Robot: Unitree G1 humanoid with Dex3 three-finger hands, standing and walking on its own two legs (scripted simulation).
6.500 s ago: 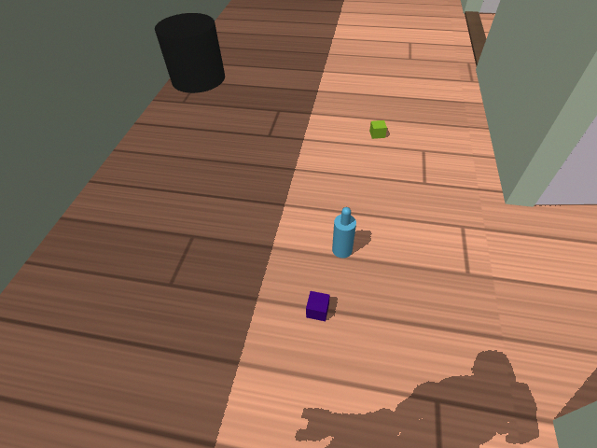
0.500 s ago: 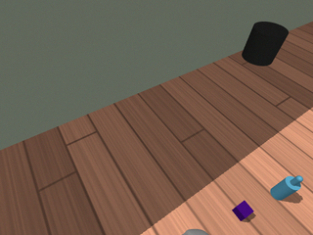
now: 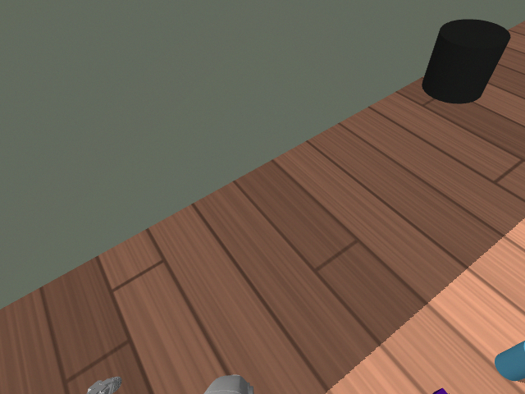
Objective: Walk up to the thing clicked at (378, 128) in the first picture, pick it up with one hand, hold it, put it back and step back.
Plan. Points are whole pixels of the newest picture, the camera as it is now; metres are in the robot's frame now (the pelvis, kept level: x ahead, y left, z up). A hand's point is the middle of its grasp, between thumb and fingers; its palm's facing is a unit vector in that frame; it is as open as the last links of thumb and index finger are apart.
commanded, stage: walk up
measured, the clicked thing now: out of the picture +0.73 -1.43 -0.74
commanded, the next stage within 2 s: stand in 1.84 s
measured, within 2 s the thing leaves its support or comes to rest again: neither
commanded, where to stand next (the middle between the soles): +0.32 +0.00 m, yaw -34 degrees
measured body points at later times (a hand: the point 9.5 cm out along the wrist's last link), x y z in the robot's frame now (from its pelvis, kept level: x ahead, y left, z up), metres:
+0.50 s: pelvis +0.18 +0.04 +0.00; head +0.20 +0.03 +0.45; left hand +0.32 +0.34 -0.11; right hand +0.16 -0.29 -0.10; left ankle +0.20 +0.15 -0.74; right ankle +0.23 -0.12 -0.70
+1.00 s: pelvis +0.27 +0.04 -0.04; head +0.31 +0.03 +0.41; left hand +0.52 +0.27 -0.14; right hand +0.18 -0.28 -0.14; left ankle +0.37 +0.14 -0.74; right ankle +0.26 -0.11 -0.72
